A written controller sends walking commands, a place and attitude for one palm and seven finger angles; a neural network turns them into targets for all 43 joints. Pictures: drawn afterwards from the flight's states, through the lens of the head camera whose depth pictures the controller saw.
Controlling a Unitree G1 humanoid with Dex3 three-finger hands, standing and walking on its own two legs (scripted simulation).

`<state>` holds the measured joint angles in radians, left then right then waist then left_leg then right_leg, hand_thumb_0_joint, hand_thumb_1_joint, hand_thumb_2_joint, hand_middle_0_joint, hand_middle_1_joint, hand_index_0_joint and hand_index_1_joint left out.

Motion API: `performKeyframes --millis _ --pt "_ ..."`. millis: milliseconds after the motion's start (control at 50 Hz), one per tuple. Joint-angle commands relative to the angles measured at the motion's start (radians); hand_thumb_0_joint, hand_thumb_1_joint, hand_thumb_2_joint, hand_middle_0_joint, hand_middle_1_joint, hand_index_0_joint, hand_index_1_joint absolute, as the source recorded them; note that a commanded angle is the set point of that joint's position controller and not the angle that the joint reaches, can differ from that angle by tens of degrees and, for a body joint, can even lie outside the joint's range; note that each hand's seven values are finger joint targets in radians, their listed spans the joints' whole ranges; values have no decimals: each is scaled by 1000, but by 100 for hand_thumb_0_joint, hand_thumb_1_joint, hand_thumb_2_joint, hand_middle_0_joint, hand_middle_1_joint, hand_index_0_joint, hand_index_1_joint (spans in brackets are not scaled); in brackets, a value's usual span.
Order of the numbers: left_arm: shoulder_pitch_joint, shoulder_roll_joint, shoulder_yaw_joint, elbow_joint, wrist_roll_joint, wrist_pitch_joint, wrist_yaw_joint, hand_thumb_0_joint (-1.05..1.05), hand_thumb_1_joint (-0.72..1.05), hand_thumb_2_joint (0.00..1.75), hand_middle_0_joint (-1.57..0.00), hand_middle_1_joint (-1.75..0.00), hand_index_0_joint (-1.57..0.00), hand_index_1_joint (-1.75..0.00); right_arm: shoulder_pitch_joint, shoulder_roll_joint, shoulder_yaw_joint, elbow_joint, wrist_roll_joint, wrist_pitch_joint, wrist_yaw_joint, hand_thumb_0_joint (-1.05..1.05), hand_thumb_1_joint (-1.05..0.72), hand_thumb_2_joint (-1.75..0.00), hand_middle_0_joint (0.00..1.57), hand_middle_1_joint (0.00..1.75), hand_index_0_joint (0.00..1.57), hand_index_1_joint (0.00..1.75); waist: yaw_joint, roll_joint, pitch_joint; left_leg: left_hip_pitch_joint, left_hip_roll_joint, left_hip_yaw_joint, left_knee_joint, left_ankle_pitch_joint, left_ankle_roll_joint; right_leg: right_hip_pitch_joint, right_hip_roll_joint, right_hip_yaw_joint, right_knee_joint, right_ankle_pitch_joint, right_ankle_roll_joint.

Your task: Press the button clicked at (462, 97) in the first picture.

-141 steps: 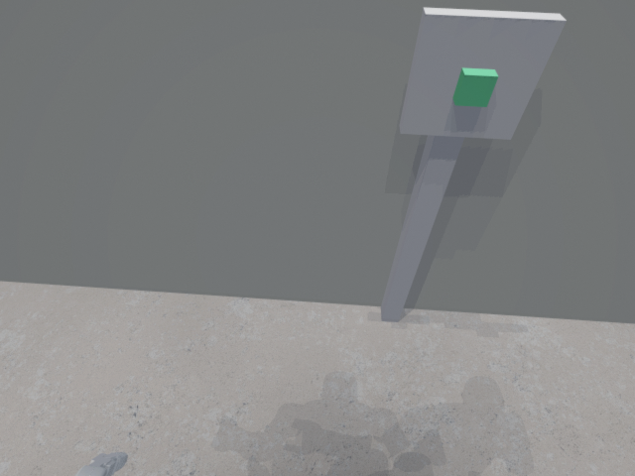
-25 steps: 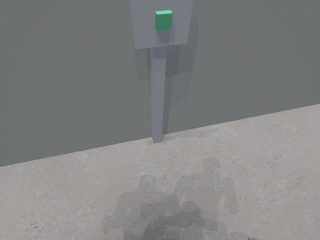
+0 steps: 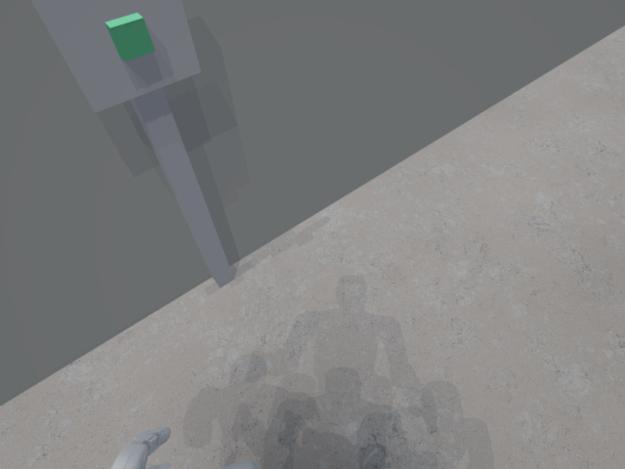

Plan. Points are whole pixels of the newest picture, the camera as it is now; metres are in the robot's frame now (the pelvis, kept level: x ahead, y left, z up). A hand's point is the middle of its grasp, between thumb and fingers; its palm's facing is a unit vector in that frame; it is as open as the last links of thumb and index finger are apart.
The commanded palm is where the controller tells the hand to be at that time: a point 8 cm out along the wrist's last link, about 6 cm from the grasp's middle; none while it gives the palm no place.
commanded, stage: walk to a spot facing it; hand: left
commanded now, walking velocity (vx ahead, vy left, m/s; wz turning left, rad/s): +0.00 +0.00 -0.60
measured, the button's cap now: (130, 36) +0.74 +0.34 +0.16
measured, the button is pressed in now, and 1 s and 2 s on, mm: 0 0 0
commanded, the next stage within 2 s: turn to face it in 1.94 s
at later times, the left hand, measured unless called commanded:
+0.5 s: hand out of the picture +0.14 +0.23 -0.16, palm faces -0.24 -0.95 -0.18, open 7.4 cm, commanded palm none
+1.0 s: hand (233, 452) +0.16 +0.13 -0.13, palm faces -0.53 -0.81 -0.24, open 7.4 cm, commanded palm none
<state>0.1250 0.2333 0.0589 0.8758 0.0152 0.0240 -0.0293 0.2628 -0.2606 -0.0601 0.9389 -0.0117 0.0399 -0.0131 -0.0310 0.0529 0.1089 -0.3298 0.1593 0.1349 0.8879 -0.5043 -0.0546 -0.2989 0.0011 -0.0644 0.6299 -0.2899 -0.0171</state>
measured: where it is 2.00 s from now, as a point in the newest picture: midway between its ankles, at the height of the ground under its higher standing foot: (405, 437)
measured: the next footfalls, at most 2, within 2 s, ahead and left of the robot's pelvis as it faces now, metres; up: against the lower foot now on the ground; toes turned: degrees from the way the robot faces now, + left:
left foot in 0.34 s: +0.08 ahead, +0.12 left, +0.00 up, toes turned -7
right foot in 0.82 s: -0.04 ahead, -0.08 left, +0.00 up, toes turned -37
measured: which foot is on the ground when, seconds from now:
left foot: up 0.00-0.32, down 0.34-0.82, up 0.84-1.00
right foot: down 0.00-0.34, up 0.36-0.80, down 0.82-1.00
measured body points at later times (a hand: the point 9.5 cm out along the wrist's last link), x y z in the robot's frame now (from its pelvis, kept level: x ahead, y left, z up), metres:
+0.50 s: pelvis +0.00 +0.05 +0.02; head +0.03 +0.08 +0.47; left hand +0.15 +0.28 -0.14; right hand -0.01 -0.21 -0.10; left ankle +0.04 +0.13 -0.72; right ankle -0.06 -0.08 -0.63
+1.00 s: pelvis -0.01 +0.01 +0.02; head -0.01 -0.02 +0.47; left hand +0.19 +0.17 -0.11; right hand -0.14 -0.23 -0.13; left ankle +0.09 +0.12 -0.65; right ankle -0.08 -0.06 -0.72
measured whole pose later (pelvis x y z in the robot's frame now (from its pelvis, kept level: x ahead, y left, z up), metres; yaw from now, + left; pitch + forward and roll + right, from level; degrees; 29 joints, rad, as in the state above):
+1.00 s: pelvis -0.01 +0.01 +0.02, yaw -35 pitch -1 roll +0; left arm 0.24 0.19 0.06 0.93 0.01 -0.01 -0.01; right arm 0.27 -0.25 -0.08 0.97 -0.03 0.05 0.02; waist -0.02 0.04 0.03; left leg -0.52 0.14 0.08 1.06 -0.31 -0.08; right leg -0.17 0.03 -0.04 0.45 -0.27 -0.05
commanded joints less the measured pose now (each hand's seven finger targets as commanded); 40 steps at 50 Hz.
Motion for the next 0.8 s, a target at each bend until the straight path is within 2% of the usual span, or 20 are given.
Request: performKeyframes --millis 0,20,80,120,220,260,280,300,320,340,380,400,440,540,620,660,700,740,760,780 --pt "89 221 62 -44 2 -1 46 0 90 90 -20 -30 -20 -30 -103 -87 -18 -125 -2 -18 -19 0 -90 -90 20 30 20 30 67 -219 -146 -274 -15 -138 278 11 -25 216 -292 366 -250 511 -194" --pt "43 205 55 -61 3 1 43 0 90 90 -20 -30 -20 -30 -78 -81 -18 -107 -6 -13 -14 0 -90 -90 20 30 20 30 41 -188 -139 -228 -23 -120 252 58 -32 153 -252 321 -257 452 -169" --pt "10 205 52 -72 9 -2 40 0 90 90 -20 -30 -20 -30 -18 -68 -20 -84 -8 -8 -8 0 -90 -90 20 30 20 30 14 -193 -150 -158 -52 -91 171 123 -39 81 -202 295 -276 330 -146" --pt "26 205 53 -68 8 0 35 0 90 90 -20 -30 -20 -30 -41 -70 -19 -92 -8 -10 -7 0 -90 -90 20 30 20 30 27 -202 -124 -153 -67 -88 116 128 -38 57 -194 334 -294 257 -151" --pt "28 218 60 -73 12 9 35 0 90 90 -20 -30 -20 -30 -43 -61 -14 -113 4 -28 -14 0 -90 -90 20 30 20 30 36 -232 -139 -52 -105 -80 -124 96 -22 48 -191 421 -253 305 -159" --pt "-1 207 60 -75 8 14 38 0 90 90 -20 -30 -20 -30 32 -58 -15 -98 9 -36 -21 0 -90 -90 20 30 20 30 -5 -209 -157 75 -110 -80 -305 179 -12 -3 -178 440 -194 318 -123" --pt "-18 186 55 -83 1 18 35 0 90 90 -20 -30 -20 -30 86 -68 -14 -82 8 -43 -25 0 -90 -90 20 30 20 30 -30 -160 -166 184 -103 -82 -438 256 -5 -69 -126 405 -139 263 -83" --pt "8 123 46 -103 -7 26 30 0 90 90 -20 -30 -20 -30 96 -144 -24 -85 -1 -53 -30 0 -90 -90 20 30 20 30 -26 68 -166 273 77 -293 -588 200 56 -221 1 312 20 41 -22" --pt "38 84 40 -114 -4 27 19 0 90 90 -20 -30 -20 -30 74 -225 -37 -111 -10 -49 -27 0 -90 -90 20 30 20 30 -5 289 -132 229 303 -499 -680 210 148 -323 88 126 284 -286 41" --pt "20 121 52 -95 15 32 19 0 90 90 -20 -30 -20 -30 42 -201 -31 -108 -13 -53 -31 0 -90 -90 20 30 20 30 -17 246 -109 121 325 -525 -694 191 164 -298 37 171 458 -271 55" --pt "45 127 67 -68 17 29 1 0 90 90 -20 -30 -20 -30 -56 -137 -11 -135 -15 -61 -31 0 -90 -90 20 30 20 30 41 89 -76 61 223 -342 -660 224 162 -276 3 142 598 -153 61" --pt "68 109 65 -53 16 32 -5 0 90 90 -20 -30 -20 -30 -85 -123 -10 -139 -14 -62 -31 0 -90 -90 20 30 20 30 53 65 -87 87 180 -243 -644 265 151 -282 -4 122 626 -100 71" --pt "65 87 58 -46 13 38 -9 0 90 90 -20 -30 -20 -30 -49 -101 -11 -126 -11 -62 -30 0 -90 -90 20 30 20 30 33 92 -96 127 143 -159 -621 337 146 -272 -17 96 604 -65 85" --pt "19 57 50 -54 9 41 -9 0 90 90 -20 -30 -20 -30 38 -105 -28 -76 -9 -58 -28 0 -90 -90 20 30 20 30 -7 106 -109 256 187 -104 -598 451 176 -282 -49 44 442 -108 97" --pt "-15 39 43 -63 8 38 -7 0 90 90 -20 -30 -20 -30 51 -121 -42 -53 -13 -54 -21 0 -90 -90 20 30 20 30 -24 123 -109 245 233 -59 -574 506 190 -205 -66 5 289 -154 87" --pt "-19 33 39 -60 8 32 -4 0 90 90 -20 -30 -20 -30 55 -129 -51 -39 -15 -50 -16 0 -90 -90 20 30 20 30 -29 131 -125 251 238 -31 -535 567 184 -158 -47 -25 211 -169 75" --pt "-14 26 37 -62 7 24 -1 0 90 90 -20 -30 -20 -30 50 -139 -57 -33 -17 -48 -12 0 -90 -90 20 30 20 30 -26 152 -145 235 252 -12 -497 595 174 -102 -35 -39 135 -168 59" --pt "49 32 40 -45 6 14 2 0 90 90 -20 -30 -20 -30 33 -143 -59 -32 -16 -45 -6 0 -90 -90 20 30 20 30 7 138 -183 209 243 47 -419 525 130 8 -17 -65 -27 -68 38" --pt "99 56 43 -29 8 9 5 0 90 90 -20 -30 -20 -30 30 -132 -56 -35 -13 -41 -1 0 -90 -90 20 30 20 30 35 93 -204 115 226 77 -331 379 90 147 -16 -64 -146 8 21" --pt "155 138 57 -12 17 -3 13 0 90 90 -20 -30 -20 -30 40 -77 -42 -51 -6 -36 6 0 -90 -90 20 30 20 30 71 -131 -225 -88 149 143 -135 134 22 335 -162 118 -290 -61 -36"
